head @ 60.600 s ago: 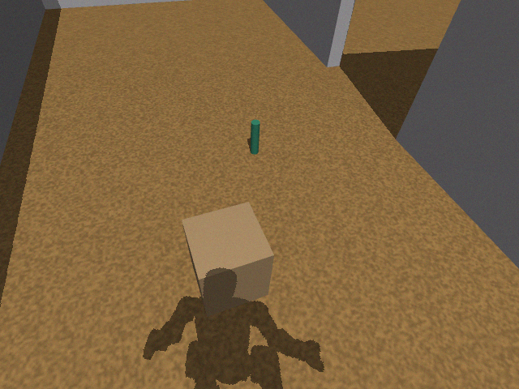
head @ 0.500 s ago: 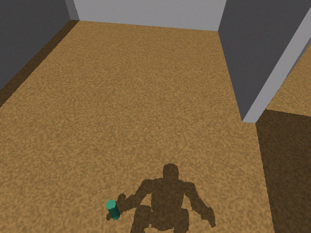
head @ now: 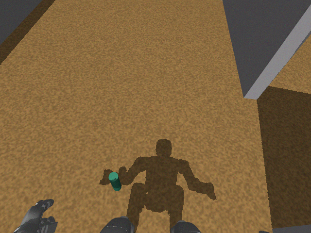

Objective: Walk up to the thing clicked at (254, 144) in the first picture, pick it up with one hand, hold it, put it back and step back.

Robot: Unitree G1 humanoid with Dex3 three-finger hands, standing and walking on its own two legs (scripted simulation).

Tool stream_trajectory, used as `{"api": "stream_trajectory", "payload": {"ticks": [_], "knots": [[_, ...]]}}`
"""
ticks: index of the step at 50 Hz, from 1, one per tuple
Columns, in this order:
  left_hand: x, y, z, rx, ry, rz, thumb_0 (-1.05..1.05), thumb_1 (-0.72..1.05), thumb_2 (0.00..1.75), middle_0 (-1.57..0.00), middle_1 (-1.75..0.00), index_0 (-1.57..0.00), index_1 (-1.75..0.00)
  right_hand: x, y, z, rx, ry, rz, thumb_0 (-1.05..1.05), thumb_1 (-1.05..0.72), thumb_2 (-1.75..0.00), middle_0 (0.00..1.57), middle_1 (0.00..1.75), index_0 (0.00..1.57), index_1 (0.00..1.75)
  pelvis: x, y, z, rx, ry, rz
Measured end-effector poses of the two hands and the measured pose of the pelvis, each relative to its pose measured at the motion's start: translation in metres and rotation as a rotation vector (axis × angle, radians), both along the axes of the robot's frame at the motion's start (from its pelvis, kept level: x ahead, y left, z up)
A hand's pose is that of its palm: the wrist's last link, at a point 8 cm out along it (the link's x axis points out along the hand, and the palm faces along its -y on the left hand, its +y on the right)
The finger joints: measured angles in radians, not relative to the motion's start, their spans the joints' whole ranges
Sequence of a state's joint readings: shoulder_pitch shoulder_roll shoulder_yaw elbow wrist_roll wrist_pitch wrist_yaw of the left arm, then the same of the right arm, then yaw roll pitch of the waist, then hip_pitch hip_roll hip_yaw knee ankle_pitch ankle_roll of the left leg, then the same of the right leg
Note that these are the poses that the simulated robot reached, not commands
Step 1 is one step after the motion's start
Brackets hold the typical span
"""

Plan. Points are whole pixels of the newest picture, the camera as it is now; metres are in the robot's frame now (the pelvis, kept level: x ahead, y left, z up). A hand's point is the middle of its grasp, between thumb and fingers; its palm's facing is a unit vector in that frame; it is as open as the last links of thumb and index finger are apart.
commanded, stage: step back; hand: left
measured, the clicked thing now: (115, 182) +0.39 +0.20 -0.64
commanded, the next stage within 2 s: none
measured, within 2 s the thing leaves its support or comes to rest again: neither
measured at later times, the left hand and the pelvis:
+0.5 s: hand out of the picture -0.04 +0.24 -0.13, palm faces -0.07 -0.92 -0.39, open 7.4 cm; pelvis -0.11 -0.02 +0.01, yaw -4 degrees
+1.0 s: hand out of the picture -0.13 +0.24 -0.14, palm faces -0.04 -0.93 -0.37, open 7.4 cm; pelvis -0.26 -0.02 +0.01, yaw -3 degrees
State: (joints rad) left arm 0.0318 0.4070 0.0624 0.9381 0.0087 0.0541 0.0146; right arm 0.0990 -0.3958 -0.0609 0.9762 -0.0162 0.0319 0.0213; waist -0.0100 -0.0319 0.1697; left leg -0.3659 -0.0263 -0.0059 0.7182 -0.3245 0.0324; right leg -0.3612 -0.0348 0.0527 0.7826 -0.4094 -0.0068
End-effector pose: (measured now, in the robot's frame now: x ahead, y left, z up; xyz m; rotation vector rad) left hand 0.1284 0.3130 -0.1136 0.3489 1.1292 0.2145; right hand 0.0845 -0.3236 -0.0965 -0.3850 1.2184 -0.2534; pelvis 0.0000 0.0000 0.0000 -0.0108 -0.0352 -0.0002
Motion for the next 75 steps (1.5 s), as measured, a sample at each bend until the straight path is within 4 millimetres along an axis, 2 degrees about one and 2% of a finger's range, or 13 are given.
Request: {"api": "stream_trajectory", "payload": {"ticks": [4,7,13,18,24,31,39,47,53,60,65,69,75], "knots": [[-0.003,0.003,0.002,0.001,-0.017,-0.013,0.01,0.9,0.9,-0.2,-0.3,-0.21,-0.3,-0.026,0.011,0.007,-0.003,0.03,0.001,0.0,-0.9,-0.9,0.21,0.3,0.2,0.3,-0.015,0.003,0.006,-0.012,0.004,-0.004],[-0.019,0.001,0.004,-0.007,0.006,-0.034,0.0,0.9,0.9,-0.2,-0.3,-0.2,-0.3,-0.039,0.015,0.011,-0.003,0.019,-0.009,0.01,-0.9,-0.89,0.21,0.3,0.2,0.3,-0.026,0.004,0.011,-0.014,0.012,-0.023],[-0.069,-0.006,0.001,-0.006,0.094,-0.054,0.0,0.9,0.9,-0.2,-0.3,-0.21,-0.3,-0.058,0.014,0.01,0.01,-0.048,-0.012,0.01,-0.9,-0.89,0.21,0.3,0.2,0.3,-0.051,-0.001,0.01,-0.008,0.014,-0.067],[-0.112,-0.019,-0.001,0.008,0.116,-0.054,0.0,0.9,0.9,-0.2,-0.3,-0.21,-0.3,-0.08,-0.002,-0.006,0.031,-0.077,-0.009,0.01,-0.9,-0.89,0.21,0.3,0.2,0.3,-0.081,-0.015,0.0,0.01,0.011,-0.091],[-0.169,-0.034,0.02,0.014,0.129,-0.015,0.01,0.9,0.9,-0.2,-0.3,-0.21,-0.3,-0.116,-0.015,-0.009,0.054,-0.045,-0.04,0.01,-0.9,-0.89,0.21,0.3,0.2,0.3,-0.108,-0.023,0.01,0.032,-0.003,-0.082],[-0.178,-0.028,0.033,0.041,0.029,-0.01,0.01,0.9,0.9,-0.2,-0.3,-0.21,-0.3,-0.161,-0.014,-0.008,0.036,0.021,-0.005,0.01,-0.9,-0.9,0.21,0.3,0.2,0.3,-0.139,-0.019,0.014,0.035,0.013,-0.033],[-0.192,-0.012,0.015,0.003,-0.053,-0.012,0.01,0.9,0.9,-0.2,-0.3,-0.21,-0.3,-0.194,0.008,-0.004,0.021,0.007,0.05,0.01,-0.9,-0.9,0.21,0.3,0.2,0.3,-0.188,-0.006,0.005,0.021,-0.008,0.003],[-0.24,-0.02,0.016,-0.014,-0.031,-0.024,0.01,0.9,0.9,-0.2,-0.3,-0.21,-0.3,-0.217,0.008,0.016,0.007,-0.09,0.059,0.01,-0.9,-0.89,0.21,0.3,0.21,0.3,-0.234,-0.013,0.013,-0.012,0.002,-0.034],[-0.296,-0.032,0.009,0.015,0.019,-0.049,0.0,0.9,0.9,-0.2,-0.3,-0.21,-0.3,-0.244,-0.015,0.004,0.016,-0.156,0.053,0.01,-0.9,-0.89,0.21,0.3,0.21,0.3,-0.278,-0.029,0.0,-0.001,0.006,-0.075],[-0.37,-0.044,0.023,0.027,0.069,-0.02,0.01,0.9,0.9,-0.2,-0.3,-0.21,-0.3,-0.306,-0.029,-0.004,0.035,-0.096,0.001,0.01,-0.9,-0.9,0.21,0.3,0.2,0.3,-0.321,-0.034,0.008,0.024,-0.004,-0.059],[-0.388,-0.034,0.029,0.053,0.019,-0.011,0.01,0.9,0.9,-0.2,-0.3,-0.21,-0.3,-0.358,-0.025,-0.008,0.026,-0.009,0.019,0.01,-0.9,-0.9,0.21,0.3,0.2,0.3,-0.351,-0.029,0.008,0.029,0.004,-0.018],[-0.399,-0.02,0.019,0.046,-0.044,-0.009,0.01,0.9,0.9,-0.2,-0.3,-0.21,-0.3,-0.393,-0.015,-0.014,0.009,0.034,0.045,0.01,-0.9,-0.9,0.21,0.3,0.2,0.3,-0.381,-0.021,-0.002,0.024,-0.002,0.022],[-0.434,-0.016,0.015,0.02,-0.027,0.008,0.01,0.9,0.9,-0.2,-0.3,-0.21,-0.3,-0.434,0.002,0.0,0.025,0.012,0.052,0.01,-0.9,-0.89,0.21,0.3,0.2,0.3,-0.424,-0.019,0.007,0.006,-0.017,0.004]]}}
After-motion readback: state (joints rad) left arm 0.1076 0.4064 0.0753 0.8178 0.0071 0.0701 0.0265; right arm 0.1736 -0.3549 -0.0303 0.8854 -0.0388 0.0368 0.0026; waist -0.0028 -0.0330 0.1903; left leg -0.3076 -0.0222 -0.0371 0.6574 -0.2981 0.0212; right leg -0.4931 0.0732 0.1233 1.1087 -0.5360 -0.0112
